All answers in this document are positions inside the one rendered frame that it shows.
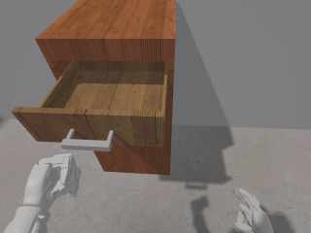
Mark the drawer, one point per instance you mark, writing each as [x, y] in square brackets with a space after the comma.
[94, 97]

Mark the handle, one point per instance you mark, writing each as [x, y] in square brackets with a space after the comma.
[79, 144]

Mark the cabinet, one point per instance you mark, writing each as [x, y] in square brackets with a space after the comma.
[119, 30]

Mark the left robot hand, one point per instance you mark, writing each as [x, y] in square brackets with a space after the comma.
[50, 178]

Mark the right robot hand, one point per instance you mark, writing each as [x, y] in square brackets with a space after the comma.
[258, 220]

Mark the robot left forearm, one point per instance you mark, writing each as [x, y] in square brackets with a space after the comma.
[29, 219]

